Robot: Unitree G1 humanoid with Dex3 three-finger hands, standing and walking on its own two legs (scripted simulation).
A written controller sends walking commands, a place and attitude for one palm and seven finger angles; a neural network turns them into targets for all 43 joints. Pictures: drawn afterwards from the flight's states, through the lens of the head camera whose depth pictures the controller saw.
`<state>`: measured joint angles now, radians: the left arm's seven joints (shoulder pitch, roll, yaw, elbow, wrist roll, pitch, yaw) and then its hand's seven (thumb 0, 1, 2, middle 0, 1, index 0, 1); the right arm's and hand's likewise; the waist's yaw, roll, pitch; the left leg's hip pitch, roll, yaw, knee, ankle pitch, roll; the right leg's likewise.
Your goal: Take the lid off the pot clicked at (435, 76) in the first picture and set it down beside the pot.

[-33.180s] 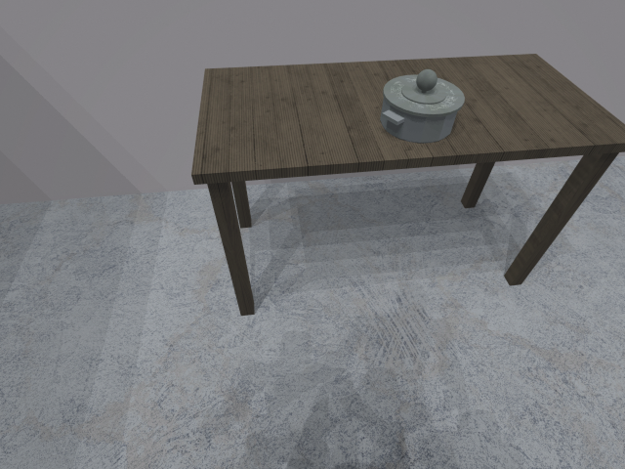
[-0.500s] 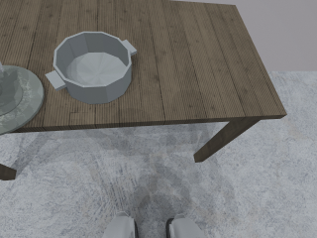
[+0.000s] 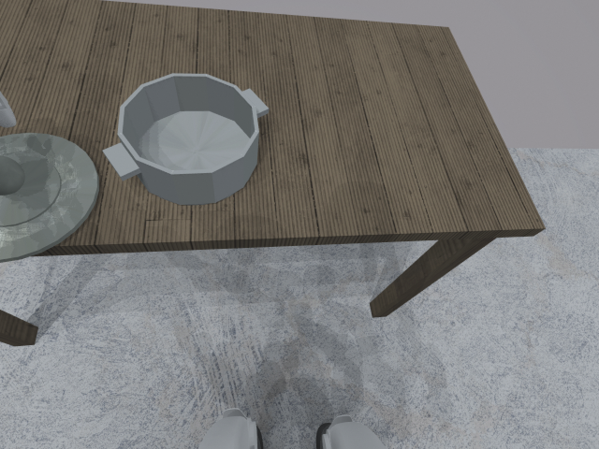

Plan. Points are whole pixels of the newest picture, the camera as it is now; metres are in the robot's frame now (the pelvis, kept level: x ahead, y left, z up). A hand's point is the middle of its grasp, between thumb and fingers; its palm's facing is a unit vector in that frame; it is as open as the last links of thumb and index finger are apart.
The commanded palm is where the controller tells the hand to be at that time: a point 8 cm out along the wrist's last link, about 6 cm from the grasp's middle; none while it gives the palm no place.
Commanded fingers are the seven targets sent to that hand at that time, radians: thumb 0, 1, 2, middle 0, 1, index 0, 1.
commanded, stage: raise the empty hand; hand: left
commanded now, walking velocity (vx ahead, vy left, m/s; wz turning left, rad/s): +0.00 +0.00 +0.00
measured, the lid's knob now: (0, 175) +0.47 +0.37 +0.02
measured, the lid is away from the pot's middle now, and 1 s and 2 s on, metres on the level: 0.25 0.25 0.25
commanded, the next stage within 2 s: draw the hand back to the body in 1.00 s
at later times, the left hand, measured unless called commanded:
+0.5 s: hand out of the picture +0.45 +0.38 +0.13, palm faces -0.40 -0.15 -0.90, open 11.0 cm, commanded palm +0.49 +0.36 +0.19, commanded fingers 0.00 0.07 0.47 -0.29 -0.96 -0.29 -0.96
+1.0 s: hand out of the picture +0.45 +0.37 +0.18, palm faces -0.37 -0.16 -0.92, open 11.0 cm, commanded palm +0.49 +0.36 +0.24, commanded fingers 0.00 0.07 0.47 -0.29 -0.96 -0.29 -0.96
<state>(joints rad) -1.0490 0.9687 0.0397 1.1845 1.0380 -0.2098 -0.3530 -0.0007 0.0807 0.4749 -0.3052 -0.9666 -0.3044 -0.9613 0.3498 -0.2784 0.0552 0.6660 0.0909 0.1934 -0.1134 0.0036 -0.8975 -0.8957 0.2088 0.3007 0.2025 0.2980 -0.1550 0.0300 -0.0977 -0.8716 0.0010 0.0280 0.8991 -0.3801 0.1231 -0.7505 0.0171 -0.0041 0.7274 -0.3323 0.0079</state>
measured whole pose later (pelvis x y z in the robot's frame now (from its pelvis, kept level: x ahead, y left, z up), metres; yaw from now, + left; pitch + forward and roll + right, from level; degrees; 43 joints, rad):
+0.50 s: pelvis +0.00 +0.00 +0.01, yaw +1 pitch +16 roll -6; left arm -1.08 0.94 -0.01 1.15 1.01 -0.17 -0.42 0.00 0.08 0.47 -0.31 -0.97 -0.30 -0.96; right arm 0.36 -0.28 0.04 0.68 0.10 0.19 -0.10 0.00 -0.90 -0.90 0.21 0.30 0.20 0.30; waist -0.13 0.03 -0.10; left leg -0.76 -0.01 0.03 0.82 -0.35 0.12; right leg -0.64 0.01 0.00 0.66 -0.31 0.00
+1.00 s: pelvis +0.00 -0.01 +0.02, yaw +2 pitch +14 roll -5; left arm -1.19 0.96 -0.07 1.20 1.01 -0.11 -0.46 0.00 0.08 0.47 -0.31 -0.97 -0.30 -0.96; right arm 0.37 -0.29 0.05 0.69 0.11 0.16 -0.11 0.01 -0.90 -0.90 0.21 0.30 0.20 0.30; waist -0.13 0.03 -0.10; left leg -0.68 -0.02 0.03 0.75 -0.33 0.11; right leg -0.57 0.00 0.01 0.60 -0.29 0.01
